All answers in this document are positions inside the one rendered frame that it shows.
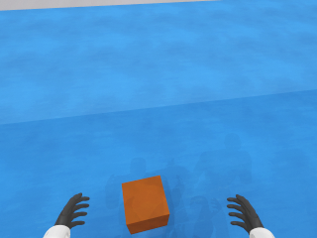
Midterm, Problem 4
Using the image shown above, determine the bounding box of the left robot hand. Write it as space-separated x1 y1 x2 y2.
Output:
54 192 90 229

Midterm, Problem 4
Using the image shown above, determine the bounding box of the carton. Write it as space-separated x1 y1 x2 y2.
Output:
121 176 170 235

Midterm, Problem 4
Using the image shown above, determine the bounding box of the robot left forearm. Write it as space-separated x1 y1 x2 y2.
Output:
43 225 70 238

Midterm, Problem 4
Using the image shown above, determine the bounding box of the right robot hand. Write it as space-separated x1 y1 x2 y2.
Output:
227 194 264 236

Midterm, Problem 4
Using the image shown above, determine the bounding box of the robot right forearm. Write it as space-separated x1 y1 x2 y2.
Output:
249 227 274 238

